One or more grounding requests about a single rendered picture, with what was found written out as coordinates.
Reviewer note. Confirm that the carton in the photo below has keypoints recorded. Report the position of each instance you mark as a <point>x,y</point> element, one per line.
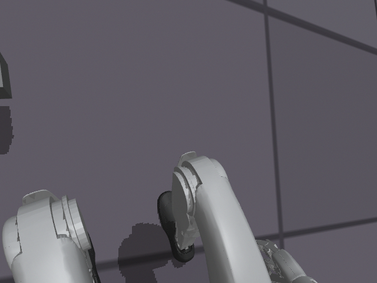
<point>5,87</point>

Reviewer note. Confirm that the right robot foot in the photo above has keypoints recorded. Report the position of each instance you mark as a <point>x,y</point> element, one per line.
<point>168,223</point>

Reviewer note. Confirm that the left robot foot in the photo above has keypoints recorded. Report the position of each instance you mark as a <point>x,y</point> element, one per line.
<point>92,258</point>

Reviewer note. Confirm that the right robot hand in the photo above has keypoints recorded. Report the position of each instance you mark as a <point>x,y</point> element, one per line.
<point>281,262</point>

